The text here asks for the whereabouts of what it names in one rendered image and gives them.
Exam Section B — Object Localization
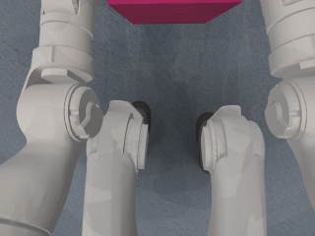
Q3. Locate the robot right forearm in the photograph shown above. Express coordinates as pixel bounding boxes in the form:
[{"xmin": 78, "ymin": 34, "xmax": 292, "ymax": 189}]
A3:
[{"xmin": 260, "ymin": 0, "xmax": 315, "ymax": 80}]

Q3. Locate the carton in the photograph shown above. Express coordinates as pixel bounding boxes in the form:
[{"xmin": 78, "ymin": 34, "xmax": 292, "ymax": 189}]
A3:
[{"xmin": 107, "ymin": 0, "xmax": 242, "ymax": 25}]

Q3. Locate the robot left shin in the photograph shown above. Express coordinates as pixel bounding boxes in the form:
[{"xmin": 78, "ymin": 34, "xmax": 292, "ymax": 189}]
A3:
[{"xmin": 86, "ymin": 100, "xmax": 143, "ymax": 157}]

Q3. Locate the left robot upper arm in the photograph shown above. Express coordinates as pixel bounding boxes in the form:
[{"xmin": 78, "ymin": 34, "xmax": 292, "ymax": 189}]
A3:
[{"xmin": 0, "ymin": 83, "xmax": 103, "ymax": 236}]

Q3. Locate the robot left forearm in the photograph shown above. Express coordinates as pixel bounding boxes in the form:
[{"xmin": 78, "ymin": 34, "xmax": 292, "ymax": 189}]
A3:
[{"xmin": 16, "ymin": 0, "xmax": 98, "ymax": 121}]

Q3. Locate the right robot upper arm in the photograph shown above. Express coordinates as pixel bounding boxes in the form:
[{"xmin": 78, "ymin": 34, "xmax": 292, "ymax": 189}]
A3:
[{"xmin": 264, "ymin": 76, "xmax": 315, "ymax": 212}]

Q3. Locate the left robot thigh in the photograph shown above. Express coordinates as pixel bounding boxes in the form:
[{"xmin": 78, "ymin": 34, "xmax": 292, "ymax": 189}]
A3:
[{"xmin": 82, "ymin": 111, "xmax": 149, "ymax": 236}]

